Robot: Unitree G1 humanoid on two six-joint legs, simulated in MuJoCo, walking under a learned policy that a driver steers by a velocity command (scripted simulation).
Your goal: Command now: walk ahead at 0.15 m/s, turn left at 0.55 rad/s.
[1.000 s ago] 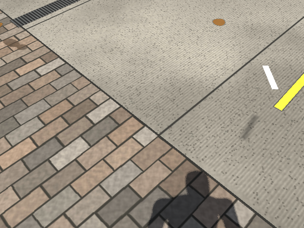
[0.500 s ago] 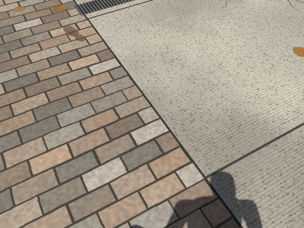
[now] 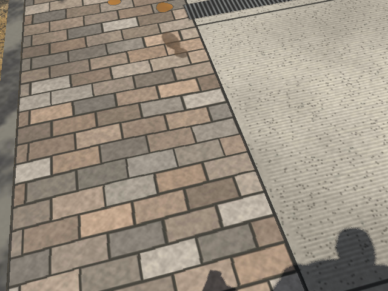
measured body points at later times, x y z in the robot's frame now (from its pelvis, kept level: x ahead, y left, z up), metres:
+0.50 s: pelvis +0.03 +0.03 +0.01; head +0.04 +0.05 +0.46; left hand +0.07 +0.29 -0.14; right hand +0.20 -0.19 -0.10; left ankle +0.05 +0.12 -0.74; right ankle +0.03 -0.11 -0.71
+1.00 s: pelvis +0.02 +0.01 +0.01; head +0.03 +0.01 +0.46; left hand +0.03 +0.26 -0.14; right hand +0.07 -0.24 -0.14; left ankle +0.05 +0.12 -0.74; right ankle +0.02 -0.10 -0.74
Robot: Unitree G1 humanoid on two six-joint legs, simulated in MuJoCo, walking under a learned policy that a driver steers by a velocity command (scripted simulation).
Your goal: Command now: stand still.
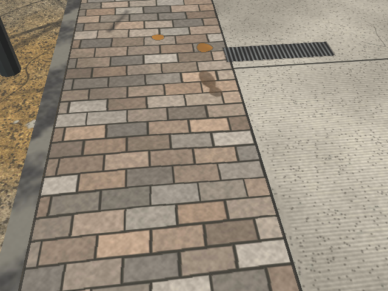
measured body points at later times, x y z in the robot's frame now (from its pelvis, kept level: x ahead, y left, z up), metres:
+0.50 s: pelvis +0.01 -0.01 +0.00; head +0.01 +0.00 +0.45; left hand -0.01 +0.22 -0.16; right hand +0.00 -0.23 -0.16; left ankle +0.03 +0.11 -0.75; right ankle -0.01 -0.11 -0.75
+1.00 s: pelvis +0.06 +0.01 -0.01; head +0.05 +0.02 +0.44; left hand -0.02 +0.24 -0.17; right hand +0.06 -0.22 -0.16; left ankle +0.05 +0.10 -0.74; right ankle -0.01 -0.11 -0.74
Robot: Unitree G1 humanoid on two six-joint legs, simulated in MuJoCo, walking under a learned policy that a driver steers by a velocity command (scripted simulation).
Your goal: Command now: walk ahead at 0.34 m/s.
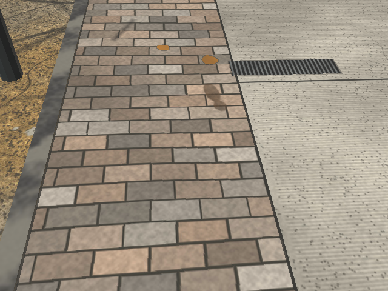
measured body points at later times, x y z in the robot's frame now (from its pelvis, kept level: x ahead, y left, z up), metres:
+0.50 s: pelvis +0.24 +0.00 -0.02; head +0.28 +0.00 +0.42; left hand +0.42 +0.22 -0.14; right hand +0.13 -0.21 -0.16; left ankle +0.02 +0.09 -0.70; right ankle +0.36 -0.06 -0.74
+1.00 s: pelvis +0.53 +0.01 -0.01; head +0.57 +0.01 +0.44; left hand +0.42 +0.23 -0.15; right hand +0.73 -0.19 -0.13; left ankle +0.68 +0.09 -0.73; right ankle +0.36 -0.06 -0.74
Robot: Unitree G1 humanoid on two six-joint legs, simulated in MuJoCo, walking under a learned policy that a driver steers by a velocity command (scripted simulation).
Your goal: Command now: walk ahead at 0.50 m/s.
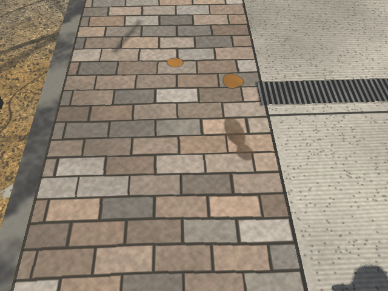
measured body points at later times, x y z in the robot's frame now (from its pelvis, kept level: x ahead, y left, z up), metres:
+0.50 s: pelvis +0.28 +0.00 +0.01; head +0.31 +0.00 +0.46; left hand +0.47 +0.21 -0.11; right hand +0.18 -0.22 -0.13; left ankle +0.14 +0.08 -0.73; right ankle +0.44 -0.10 -0.70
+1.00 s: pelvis +0.55 -0.03 +0.02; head +0.57 -0.03 +0.47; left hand +0.47 +0.20 -0.13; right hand +0.71 -0.25 -0.11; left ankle +0.71 +0.11 -0.68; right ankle +0.45 -0.09 -0.73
